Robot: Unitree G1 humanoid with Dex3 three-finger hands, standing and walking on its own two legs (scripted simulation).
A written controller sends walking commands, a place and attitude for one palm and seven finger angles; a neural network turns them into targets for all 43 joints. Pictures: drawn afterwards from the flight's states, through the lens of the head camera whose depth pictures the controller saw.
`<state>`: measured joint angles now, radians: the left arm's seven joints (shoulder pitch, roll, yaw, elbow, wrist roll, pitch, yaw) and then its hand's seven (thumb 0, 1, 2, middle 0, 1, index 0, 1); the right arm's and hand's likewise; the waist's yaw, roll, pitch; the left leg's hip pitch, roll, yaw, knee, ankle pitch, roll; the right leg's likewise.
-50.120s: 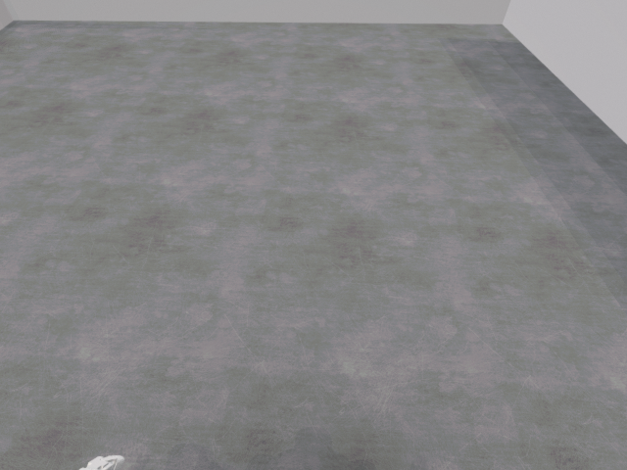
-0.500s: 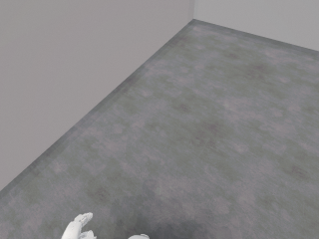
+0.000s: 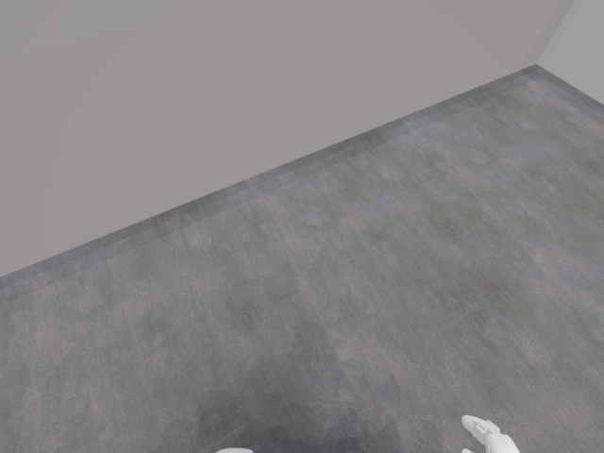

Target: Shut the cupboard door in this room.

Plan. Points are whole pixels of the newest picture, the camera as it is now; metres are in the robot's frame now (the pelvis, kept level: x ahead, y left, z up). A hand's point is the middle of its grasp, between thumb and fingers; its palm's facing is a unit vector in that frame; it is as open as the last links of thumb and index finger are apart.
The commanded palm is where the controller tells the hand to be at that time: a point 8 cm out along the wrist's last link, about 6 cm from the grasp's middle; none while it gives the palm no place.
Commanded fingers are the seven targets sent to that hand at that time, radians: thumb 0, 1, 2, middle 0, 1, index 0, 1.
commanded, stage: walk to a spot facing it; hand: left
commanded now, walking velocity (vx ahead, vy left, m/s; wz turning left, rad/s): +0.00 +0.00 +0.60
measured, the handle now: out of the picture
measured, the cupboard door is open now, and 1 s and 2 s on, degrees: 91 91 91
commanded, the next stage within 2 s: none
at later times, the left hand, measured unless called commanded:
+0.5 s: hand out of the picture +0.11 +0.20 -0.13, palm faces +0.24 -0.93 -0.28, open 7.3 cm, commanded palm none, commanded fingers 0.00 0.90 0.90 -0.20 -0.30 -0.20 -0.30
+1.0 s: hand out of the picture -0.10 +0.19 -0.17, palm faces +0.60 -0.75 -0.28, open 7.4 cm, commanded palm none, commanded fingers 0.00 0.90 0.90 -0.20 -0.30 -0.20 -0.30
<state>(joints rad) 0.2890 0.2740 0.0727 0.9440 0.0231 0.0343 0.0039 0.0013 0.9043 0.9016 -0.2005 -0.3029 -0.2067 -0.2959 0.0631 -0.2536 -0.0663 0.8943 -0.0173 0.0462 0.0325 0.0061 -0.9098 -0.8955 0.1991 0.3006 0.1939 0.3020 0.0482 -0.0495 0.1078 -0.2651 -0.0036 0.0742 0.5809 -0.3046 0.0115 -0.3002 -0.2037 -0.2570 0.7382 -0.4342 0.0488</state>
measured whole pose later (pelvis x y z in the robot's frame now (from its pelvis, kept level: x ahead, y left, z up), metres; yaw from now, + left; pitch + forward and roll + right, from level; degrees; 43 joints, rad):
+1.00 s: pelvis +0.02 -0.01 +0.00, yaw +36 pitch +1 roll +1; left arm 0.26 0.29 0.08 0.95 0.02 0.05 0.01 0.00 0.91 0.90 -0.20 -0.30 -0.21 -0.30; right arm 0.07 -0.24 -0.06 0.89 -0.02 0.03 0.03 0.00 -0.91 -0.90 0.20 0.30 0.20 0.30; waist 0.04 -0.05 0.11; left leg -0.30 0.00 0.07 0.62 -0.33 0.03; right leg -0.36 -0.17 -0.19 0.94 -0.56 0.06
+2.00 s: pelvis +0.16 +0.20 +0.00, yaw +70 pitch -1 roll +0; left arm 0.32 0.22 0.06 1.04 0.03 -0.01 -0.02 0.01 0.91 0.90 -0.20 -0.30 -0.20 -0.30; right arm 0.10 -0.21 -0.04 0.91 -0.02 -0.06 0.01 0.00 -0.91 -0.89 0.20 0.30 0.20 0.30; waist 0.05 -0.01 0.11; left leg -0.33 -0.03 0.09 0.59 -0.25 0.07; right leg -0.46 -0.18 -0.08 1.27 -0.39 0.06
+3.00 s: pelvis +0.24 +0.60 +0.01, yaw +90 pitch +0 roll -1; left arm 0.27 0.18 0.05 1.05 0.03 -0.03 -0.01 0.00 0.91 0.90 -0.20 -0.30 -0.20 -0.29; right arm 0.15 -0.17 -0.04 0.97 -0.02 -0.07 0.00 0.00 -0.91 -0.90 0.20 0.30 0.20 0.30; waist 0.05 -0.02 0.07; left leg -0.26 -0.04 0.12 0.48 -0.23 0.11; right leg -0.53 -0.15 -0.08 1.20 -0.32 0.06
